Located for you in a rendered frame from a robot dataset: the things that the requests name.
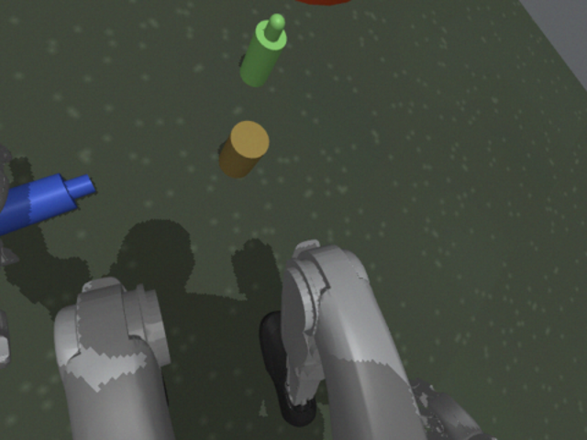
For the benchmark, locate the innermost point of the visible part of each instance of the right robot hand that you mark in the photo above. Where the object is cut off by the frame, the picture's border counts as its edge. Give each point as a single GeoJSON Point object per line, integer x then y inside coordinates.
{"type": "Point", "coordinates": [445, 417]}

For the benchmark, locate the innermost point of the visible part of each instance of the left robot hand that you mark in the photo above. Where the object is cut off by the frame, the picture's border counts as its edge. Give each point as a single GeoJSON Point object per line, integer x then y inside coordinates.
{"type": "Point", "coordinates": [8, 257]}

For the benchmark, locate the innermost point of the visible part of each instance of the right robot foot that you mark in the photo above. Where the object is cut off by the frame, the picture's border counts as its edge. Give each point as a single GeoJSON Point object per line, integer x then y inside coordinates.
{"type": "Point", "coordinates": [274, 356]}

